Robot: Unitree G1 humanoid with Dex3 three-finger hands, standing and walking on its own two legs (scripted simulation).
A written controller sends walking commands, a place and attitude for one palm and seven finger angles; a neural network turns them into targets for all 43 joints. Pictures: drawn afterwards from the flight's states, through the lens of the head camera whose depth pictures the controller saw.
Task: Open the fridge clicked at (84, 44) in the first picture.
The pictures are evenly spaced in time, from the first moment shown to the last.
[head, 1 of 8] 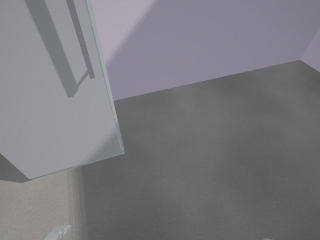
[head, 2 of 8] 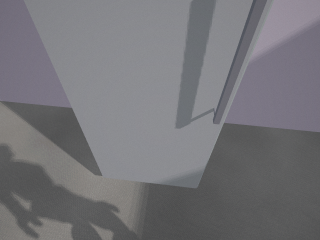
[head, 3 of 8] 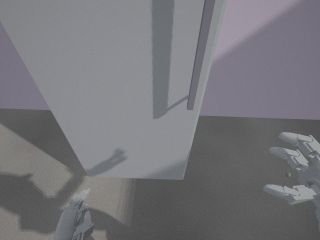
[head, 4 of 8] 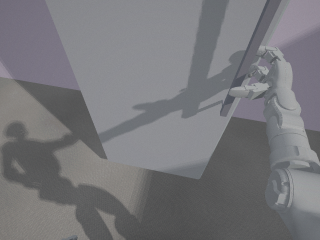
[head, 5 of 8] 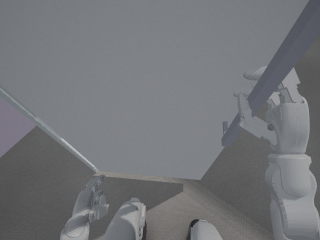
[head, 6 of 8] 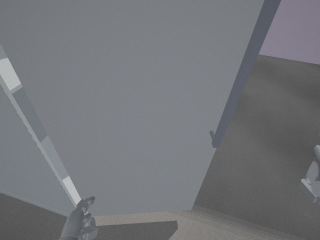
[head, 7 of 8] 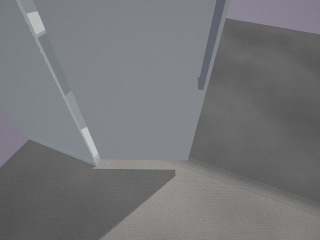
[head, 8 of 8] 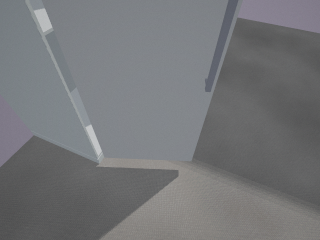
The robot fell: no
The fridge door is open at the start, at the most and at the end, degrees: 0 71 69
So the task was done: yes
